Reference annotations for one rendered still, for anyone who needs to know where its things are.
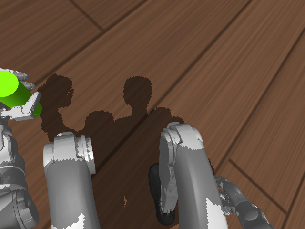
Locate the right robot arm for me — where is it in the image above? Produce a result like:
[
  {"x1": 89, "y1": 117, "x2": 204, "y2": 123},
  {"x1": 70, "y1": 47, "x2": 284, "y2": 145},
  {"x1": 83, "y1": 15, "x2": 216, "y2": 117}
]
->
[{"x1": 235, "y1": 201, "x2": 275, "y2": 229}]

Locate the left robot arm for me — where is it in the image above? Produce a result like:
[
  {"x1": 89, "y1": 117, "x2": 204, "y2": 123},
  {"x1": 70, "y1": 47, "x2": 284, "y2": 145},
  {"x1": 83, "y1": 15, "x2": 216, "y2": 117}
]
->
[{"x1": 0, "y1": 124, "x2": 39, "y2": 229}]

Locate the can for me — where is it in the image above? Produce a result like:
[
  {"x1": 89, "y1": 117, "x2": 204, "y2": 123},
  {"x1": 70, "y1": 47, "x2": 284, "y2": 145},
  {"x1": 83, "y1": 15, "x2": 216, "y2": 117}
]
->
[{"x1": 0, "y1": 71, "x2": 42, "y2": 117}]

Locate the left robot hand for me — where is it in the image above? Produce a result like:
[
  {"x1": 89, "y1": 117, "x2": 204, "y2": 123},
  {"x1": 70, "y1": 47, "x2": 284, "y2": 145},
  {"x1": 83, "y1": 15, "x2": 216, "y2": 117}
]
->
[{"x1": 0, "y1": 68, "x2": 41, "y2": 126}]

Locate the right robot foot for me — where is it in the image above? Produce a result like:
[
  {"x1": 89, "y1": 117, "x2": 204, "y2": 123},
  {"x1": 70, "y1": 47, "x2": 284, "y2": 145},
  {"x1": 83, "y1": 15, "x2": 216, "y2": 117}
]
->
[{"x1": 148, "y1": 163, "x2": 175, "y2": 226}]

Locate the right robot hand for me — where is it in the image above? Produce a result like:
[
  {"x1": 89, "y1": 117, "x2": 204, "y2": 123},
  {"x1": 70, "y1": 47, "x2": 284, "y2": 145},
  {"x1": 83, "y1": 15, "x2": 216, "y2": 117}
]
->
[{"x1": 214, "y1": 176, "x2": 248, "y2": 215}]

